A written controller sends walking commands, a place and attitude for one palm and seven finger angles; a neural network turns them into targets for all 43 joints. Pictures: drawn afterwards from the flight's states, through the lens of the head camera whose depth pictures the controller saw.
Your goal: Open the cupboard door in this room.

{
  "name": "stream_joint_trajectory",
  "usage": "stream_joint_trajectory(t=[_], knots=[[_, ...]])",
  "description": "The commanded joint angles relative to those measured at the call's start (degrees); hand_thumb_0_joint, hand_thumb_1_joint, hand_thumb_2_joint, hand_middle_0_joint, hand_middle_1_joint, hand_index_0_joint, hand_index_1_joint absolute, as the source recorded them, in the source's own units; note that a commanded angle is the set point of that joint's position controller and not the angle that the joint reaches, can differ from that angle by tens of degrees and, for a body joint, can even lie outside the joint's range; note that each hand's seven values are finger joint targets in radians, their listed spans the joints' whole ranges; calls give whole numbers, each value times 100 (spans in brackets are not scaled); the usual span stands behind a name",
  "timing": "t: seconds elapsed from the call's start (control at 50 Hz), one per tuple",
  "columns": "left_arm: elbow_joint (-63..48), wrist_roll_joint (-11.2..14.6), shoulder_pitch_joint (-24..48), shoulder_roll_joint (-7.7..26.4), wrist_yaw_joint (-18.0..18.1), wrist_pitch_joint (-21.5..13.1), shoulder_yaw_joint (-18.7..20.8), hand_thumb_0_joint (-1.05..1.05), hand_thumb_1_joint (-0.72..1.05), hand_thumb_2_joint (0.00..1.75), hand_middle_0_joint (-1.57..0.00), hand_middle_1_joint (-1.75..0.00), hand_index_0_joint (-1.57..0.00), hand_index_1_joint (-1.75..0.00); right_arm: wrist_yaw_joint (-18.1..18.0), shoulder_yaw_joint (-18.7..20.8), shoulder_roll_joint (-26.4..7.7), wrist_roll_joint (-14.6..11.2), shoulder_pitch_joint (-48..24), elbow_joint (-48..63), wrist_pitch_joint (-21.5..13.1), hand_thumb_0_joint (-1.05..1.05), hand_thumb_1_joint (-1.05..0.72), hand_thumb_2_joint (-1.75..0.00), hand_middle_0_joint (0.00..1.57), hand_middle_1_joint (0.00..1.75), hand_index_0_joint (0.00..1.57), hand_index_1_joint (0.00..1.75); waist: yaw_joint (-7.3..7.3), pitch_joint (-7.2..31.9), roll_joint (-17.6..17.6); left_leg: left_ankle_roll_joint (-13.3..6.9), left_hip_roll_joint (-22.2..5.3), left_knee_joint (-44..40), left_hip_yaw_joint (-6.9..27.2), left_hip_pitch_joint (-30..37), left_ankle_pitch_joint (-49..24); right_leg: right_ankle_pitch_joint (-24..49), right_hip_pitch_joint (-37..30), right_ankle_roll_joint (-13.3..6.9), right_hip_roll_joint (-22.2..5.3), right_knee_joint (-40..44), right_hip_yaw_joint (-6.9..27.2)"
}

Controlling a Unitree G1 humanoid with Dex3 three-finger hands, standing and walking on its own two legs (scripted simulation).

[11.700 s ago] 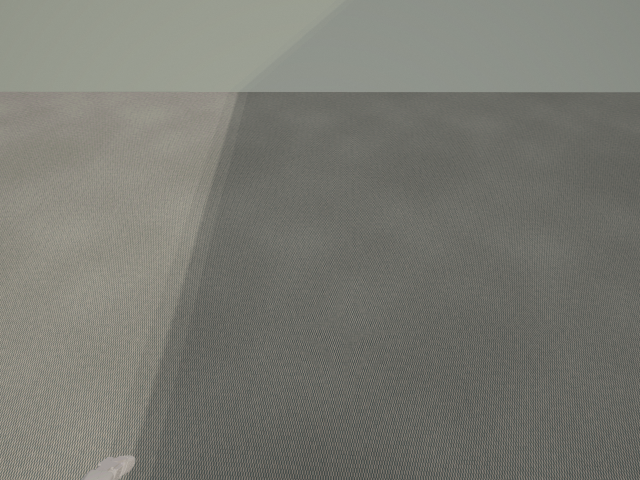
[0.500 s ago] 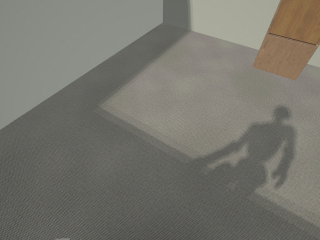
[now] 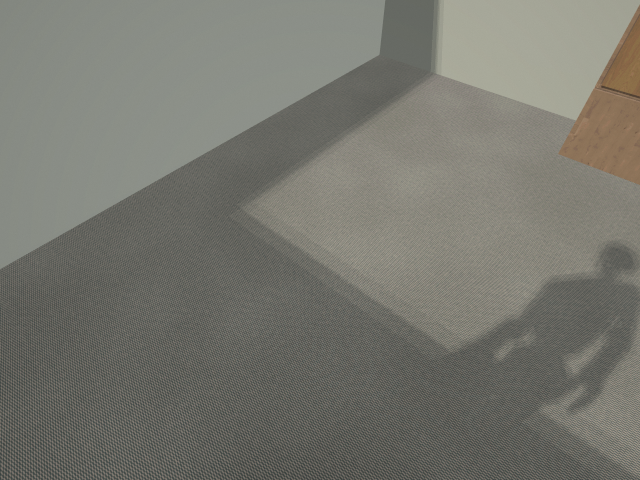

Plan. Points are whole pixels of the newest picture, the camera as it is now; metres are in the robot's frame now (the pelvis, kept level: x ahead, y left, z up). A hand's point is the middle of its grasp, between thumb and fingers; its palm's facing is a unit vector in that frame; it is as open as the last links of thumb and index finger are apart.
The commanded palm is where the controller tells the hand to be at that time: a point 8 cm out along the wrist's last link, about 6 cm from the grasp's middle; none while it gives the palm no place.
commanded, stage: stand and wait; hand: left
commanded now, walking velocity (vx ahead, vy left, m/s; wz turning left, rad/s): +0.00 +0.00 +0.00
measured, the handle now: out of the picture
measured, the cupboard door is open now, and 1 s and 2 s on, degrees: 0 0 0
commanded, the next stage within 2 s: turn or walk to find it in 0.02 s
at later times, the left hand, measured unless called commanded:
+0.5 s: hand out of the picture +0.00 +0.20 -0.19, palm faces +0.15 -0.97 -0.20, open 7.4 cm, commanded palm none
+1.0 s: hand out of the picture -0.08 +0.13 -0.16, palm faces +0.40 -0.87 -0.28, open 7.4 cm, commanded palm none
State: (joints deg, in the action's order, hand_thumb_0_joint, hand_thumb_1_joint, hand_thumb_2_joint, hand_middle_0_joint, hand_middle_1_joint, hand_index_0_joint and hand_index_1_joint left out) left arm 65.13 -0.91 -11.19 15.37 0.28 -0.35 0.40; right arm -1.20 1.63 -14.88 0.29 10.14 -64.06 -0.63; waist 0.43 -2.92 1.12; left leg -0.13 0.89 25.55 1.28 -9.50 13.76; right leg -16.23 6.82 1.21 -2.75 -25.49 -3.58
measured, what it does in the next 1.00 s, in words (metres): steps on the spot, turning left: right foot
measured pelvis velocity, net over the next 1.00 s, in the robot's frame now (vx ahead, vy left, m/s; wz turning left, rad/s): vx -0.05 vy -0.07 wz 0.42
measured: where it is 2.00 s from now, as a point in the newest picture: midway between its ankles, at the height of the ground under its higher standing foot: outside the picture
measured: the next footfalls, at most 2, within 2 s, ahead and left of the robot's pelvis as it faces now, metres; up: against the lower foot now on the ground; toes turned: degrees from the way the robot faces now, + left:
right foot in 0.80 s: +0.02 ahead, -0.16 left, +0.00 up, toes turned +16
left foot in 1.22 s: -0.14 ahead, +0.05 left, +0.00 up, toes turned +35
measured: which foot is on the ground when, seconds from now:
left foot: down 0.00-0.80, up 0.82-1.00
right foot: down 0.00-0.40, up 0.42-0.78, down 0.80-1.00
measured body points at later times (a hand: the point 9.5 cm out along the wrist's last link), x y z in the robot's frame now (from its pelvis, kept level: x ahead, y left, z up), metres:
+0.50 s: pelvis -0.03 +0.00 -0.01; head +0.01 +0.03 +0.44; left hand -0.01 +0.25 -0.17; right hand +0.04 -0.25 -0.15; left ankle -0.02 +0.10 -0.74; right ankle -0.04 -0.14 -0.69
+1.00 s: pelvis -0.05 -0.07 +0.00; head -0.02 -0.09 +0.45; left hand -0.10 +0.17 -0.13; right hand +0.11 -0.31 -0.16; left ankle -0.12 +0.06 -0.65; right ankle -0.02 -0.17 -0.74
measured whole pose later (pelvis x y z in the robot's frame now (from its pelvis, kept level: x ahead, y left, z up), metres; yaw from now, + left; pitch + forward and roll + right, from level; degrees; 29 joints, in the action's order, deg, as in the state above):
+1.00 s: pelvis -0.05 -0.07 +0.00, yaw +24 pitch -1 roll +2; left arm 55.6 -1.7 -13.5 10.4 1.1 1.1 1.7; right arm 0.5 6.0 -16.2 1.4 11.8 -56.4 4.0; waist -1.3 -2.9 1.9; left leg 2.5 0.2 66.3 2.2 -29.2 19.6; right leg -16.8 11.9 -1.0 -4.2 -29.7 -7.3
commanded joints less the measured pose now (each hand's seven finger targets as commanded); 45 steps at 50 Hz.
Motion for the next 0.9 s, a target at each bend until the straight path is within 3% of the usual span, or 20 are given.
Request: stream_joint_trajectory(t=[0.0, 0.12, 0.2, 0.26, 0.3, 0.32, 0.34, 0.36, 0.38, 0.4, 0.42, 0.5, 0.62, 0.72, 0.74, 0.76, 0.78, 0.8, 0.84, 0.88], knots=[[-363, 12, 307, 1263, 76, -156, 222, 0, 90, 90, -20, -30, -20, -30, -23, 197, -1276, 7, -214, 334, -116, 0, -90, -90, 20, 30, 20, 30, -58, 109, -520, -126, -727, -540, 511, 113, -1222, 1148, 94, -219, -616, 721, 531], [-416, 33, 100, 937, 125, 56, 170, 0, 90, 90, -20, -30, -20, -30, 70, 0, -728, 68, -176, 426, 113, 0, -90, -90, 20, 30, 20, 30, 1, -104, -443, 63, -549, -192, 328, -453, -828, 284, 232, -147, -854, 806, 553], [-622, 0, 139, 1167, 133, 121, 262, 0, 90, 90, -20, -30, -20, -30, 90, 41, -727, 84, -121, 592, 212, 0, -90, -90, 20, 30, 20, 30, 34, -92, -848, 122, -385, 752, 35, -783, -256, 97, 404, -509, -1415, 1018, 795], [-792, -58, 162, 1169, 137, 96, 307, 0, 90, 90, -20, -30, -20, -30, 93, 105, -731, 93, -119, 708, 250, 0, -90, -90, 20, 30, 20, 30, 54, -128, -984, 154, -416, 1796, -215, -1040, 1043, 1161, 496, -954, -1876, 841, 786], [-878, -78, 268, 1123, 149, 90, 333, 0, 90, 90, -20, -30, -20, -30, 119, 117, -601, 61, 1, 758, 230, 0, -90, -90, 20, 30, 20, 30, -40, -116, -830, 179, -536, 1459, -292, -959, 1012, 2050, 402, -943, -1836, 393, 379], [-909, -58, 241, 1117, 135, 96, 329, 0, 90, 90, -20, -30, -20, -30, 131, 115, -588, 51, 99, 760, 212, 0, -90, -90, 20, 30, 20, 30, -77, -26, -585, 181, -539, 901, -300, -742, 562, 2265, 363, -776, -1704, -43, 139], [-945, -18, 200, 1058, 120, 122, 316, 0, 90, 90, -20, -30, -20, -30, 139, 130, -644, 56, 318, 747, 172, 0, -90, -90, 20, 30, 20, 30, -170, 208, -191, 105, -605, 243, -99, -256, -633, 1998, 557, -456, -1432, -666, -170], [-1022, 37, 59, 754, 106, 170, 286, 0, 90, 90, -20, -30, -20, -30, 128, 191, -959, 101, 484, 766, 106, 0, -90, -90, 20, 30, 20, 30, -189, 325, 997, -267, -1342, -416, 1308, 59, -1967, 707, 1183, 7, -678, -1636, -565], [-1169, 60, 211, 506, 102, 176, 200, 0, 90, 90, -20, -30, -20, -30, 80, 271, -1265, 93, 673, 767, 77, 0, -90, -90, 20, 30, 20, 30, -251, 298, 1731, -933, -2178, -857, 2425, 220, -3291, -1663, 1771, 257, -146, -2647, -411], [-1195, 21, 372, 573, 140, 221, 232, 0, 90, 90, -20, -30, -20, -30, 28, 289, -1244, 104, 743, 676, 90, 0, -90, -90, 20, 30, 20, 30, -301, 329, 1232, -1178, -2176, -908, 2263, -21, -2590, -1989, 1641, 144, -146, -3238, 132], [-1183, 10, 438, 536, 141, 262, 257, 0, 90, 90, -20, -30, -20, -30, -12, 296, -1141, 105, 639, 709, 77, 0, -90, -90, 20, 30, 20, 30, -252, 236, 1235, -1139, -1981, -949, 2230, -87, -2090, -1744, 1926, 132, -229, -3466, 318], [-1158, -3, 330, 353, 76, 201, 284, 0, 90, 90, -20, -30, -20, -30, -58, 314, -944, 97, 493, 826, 49, 0, -90, -90, 20, 30, 20, 30, -153, 592, 448, -1016, -1548, -657, 1675, 379, -2111, -1062, 2209, 223, -115, -3598, 361], [-1291, 44, 421, 129, 106, 197, 283, 0, 90, 90, -20, -30, -20, -30, -22, 410, -850, 111, 626, 848, 115, 0, -90, -90, 20, 30, 20, 30, -280, 577, 738, -1040, -1427, -655, 1808, 90, -1818, -1112, 1742, 267, 26, -2507, 300], [-1103, 62, -432, 198, 124, 151, 349, 0, 90, 90, -20, -30, -20, -30, 36, 496, -842, 109, 211, 1068, 214, 0, -90, -90, 20, 30, 20, 30, 71, 575, 799, -705, -1012, -416, 1840, -1092, -622, -154, 158, 210, 198, -543, 65], [-1043, 40, -689, 331, 135, 124, 400, 0, 90, 90, -20, -30, -20, -30, 50, 500, -721, 84, 148, 1134, 240, 0, -90, -90, 20, 30, 20, 30, 183, 550, 521, -475, -730, -151, 1655, -1676, -3, 144, -460, 172, 49, 95, 120], [-1065, -54, -826, 700, 172, 78, 473, 0, 90, 90, -20, -30, -20, -30, 81, 460, -411, 45, 195, 1216, 260, 0, -90, -90, 20, 30, 20, 30, 240, 520, -602, -133, -184, 872, 1089, -2419, 775, -609, -814, -109, -926, 851, 1131], [-1234, -107, -569, 1183, 187, 67, 546, 0, 90, 90, -20, -30, -20, -30, 87, 411, -131, 59, 63, 1384, 257, 0, -90, -90, 20, 30, 20, 30, 256, 166, -1987, 194, 395, 2401, 236, -2886, 1707, -876, -208, -699, -2306, 1413, 2709], [-1374, -44, -348, 1099, 200, 87, 498, 0, 90, 90, -20, -30, -20, -30, 105, 487, -433, 116, -141, 1370, 293, 0, -90, -90, 20, 30, 20, 30, 235, -51, -1378, 127, 82, 3382, 474, -2533, 1736, -741, 816, -944, -2504, 1494, 2544], [-1512, -50, 341, 798, 189, 44, 475, 0, 90, 90, -20, -30, -20, -30, 166, 526, -386, 141, 143, 1117, 422, 0, -90, -90, 20, 30, 20, 30, -168, -442, -1183, 142, -37, 4368, 456, -2261, 1092, -1135, 1600, -705, -1864, 1527, 1744], [-1572, -57, 527, 523, 177, 4, 391, 0, 90, 90, -20, -30, -20, -30, 212, 494, -330, 130, 420, 986, 418, 0, -90, -90, 20, 30, 20, 30, -365, -429, -1003, 216, -127, 4590, 250, -2127, 620, -115, 1514, -568, -1434, 1176, 906]])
